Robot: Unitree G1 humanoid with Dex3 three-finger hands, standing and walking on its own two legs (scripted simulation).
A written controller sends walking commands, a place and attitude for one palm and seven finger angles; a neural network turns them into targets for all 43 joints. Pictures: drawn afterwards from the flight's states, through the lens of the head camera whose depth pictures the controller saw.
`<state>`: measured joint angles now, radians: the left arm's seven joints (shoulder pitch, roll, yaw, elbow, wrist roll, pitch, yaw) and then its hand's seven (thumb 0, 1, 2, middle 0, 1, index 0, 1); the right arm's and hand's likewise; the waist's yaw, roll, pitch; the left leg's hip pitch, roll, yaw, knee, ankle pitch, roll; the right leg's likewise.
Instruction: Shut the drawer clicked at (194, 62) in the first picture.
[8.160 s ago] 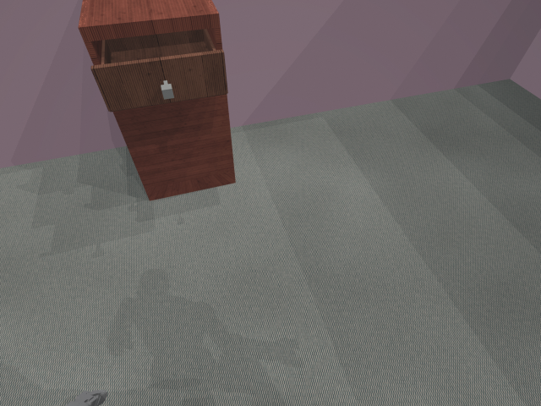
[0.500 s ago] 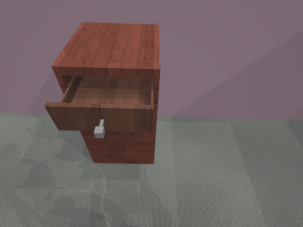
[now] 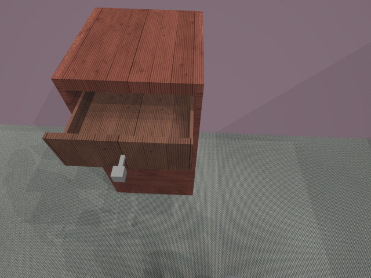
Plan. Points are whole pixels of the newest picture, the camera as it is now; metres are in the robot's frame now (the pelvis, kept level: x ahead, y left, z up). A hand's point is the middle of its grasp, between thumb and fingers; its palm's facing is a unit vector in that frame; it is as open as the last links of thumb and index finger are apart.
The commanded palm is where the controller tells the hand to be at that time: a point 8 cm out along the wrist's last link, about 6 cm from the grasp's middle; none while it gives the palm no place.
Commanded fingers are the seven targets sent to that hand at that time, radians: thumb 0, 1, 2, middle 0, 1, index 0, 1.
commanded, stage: come to a stop and stand still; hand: left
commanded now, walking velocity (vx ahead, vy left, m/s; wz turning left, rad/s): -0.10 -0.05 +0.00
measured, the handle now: (120, 168) +0.38 +0.21 -0.07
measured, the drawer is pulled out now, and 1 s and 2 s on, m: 0.18 0.18 0.18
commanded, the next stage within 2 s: look again from close up in 0.94 s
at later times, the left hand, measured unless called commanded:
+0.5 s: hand out of the picture +0.03 +0.14 -0.17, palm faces +0.06 -0.98 -0.20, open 7.2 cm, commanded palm none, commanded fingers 0.00 0.90 0.90 -0.20 -0.30 -0.20 -0.30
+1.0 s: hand out of the picture -0.03 +0.16 -0.16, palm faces +0.02 -0.97 -0.23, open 7.4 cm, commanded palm none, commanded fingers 0.00 0.90 0.90 -0.20 -0.30 -0.20 -0.30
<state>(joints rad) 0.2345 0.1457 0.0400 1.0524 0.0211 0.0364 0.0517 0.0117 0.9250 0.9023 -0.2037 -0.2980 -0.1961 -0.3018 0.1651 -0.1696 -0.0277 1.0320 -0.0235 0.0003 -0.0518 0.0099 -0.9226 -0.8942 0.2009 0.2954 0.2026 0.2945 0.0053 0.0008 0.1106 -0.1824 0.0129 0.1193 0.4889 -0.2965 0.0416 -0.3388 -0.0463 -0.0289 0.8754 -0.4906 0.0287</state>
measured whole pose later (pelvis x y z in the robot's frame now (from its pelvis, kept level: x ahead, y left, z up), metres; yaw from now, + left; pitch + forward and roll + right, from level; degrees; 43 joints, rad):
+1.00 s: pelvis -0.02 -0.01 +0.00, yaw +0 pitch -1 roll +1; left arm 0.31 0.14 -0.02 1.10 0.01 -0.01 0.03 0.00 0.91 0.90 -0.20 -0.30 -0.19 -0.30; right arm 0.34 -0.15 0.03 1.09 -0.02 -0.02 -0.02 0.01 -0.91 -0.89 0.20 0.30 0.20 0.29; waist 0.00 0.05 0.02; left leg -0.18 -0.03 0.08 0.44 -0.25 0.03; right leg -0.26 -0.05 -0.04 0.50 -0.22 0.01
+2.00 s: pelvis -0.03 -0.04 -0.05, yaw +1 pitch +9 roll +2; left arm 0.38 0.11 0.06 0.13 -0.21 -0.56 -0.22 0.01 0.93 0.90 -0.35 -0.47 -0.35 -0.47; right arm 0.18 -0.29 -0.08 0.60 0.00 -0.31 0.00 0.02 -0.91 -0.89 0.20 0.30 0.20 0.29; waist -0.02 -0.02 -0.13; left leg -0.61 0.01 0.06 0.91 -0.46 0.00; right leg -0.69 -0.04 -0.06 0.94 -0.41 -0.03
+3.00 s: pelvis -0.01 -0.02 -0.05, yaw +3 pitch +11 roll -2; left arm 0.40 0.20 0.08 -0.13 -0.20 -0.30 -0.18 0.01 0.90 0.90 -1.33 -1.52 -1.33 -1.53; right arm 0.22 -0.22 0.03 0.48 0.02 -0.20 -0.04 0.01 -0.90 -0.89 0.20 0.30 0.20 0.29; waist 0.00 0.03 -0.11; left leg -0.66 0.02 0.01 0.99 -0.51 0.02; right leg -0.69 -0.04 -0.10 0.94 -0.44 -0.01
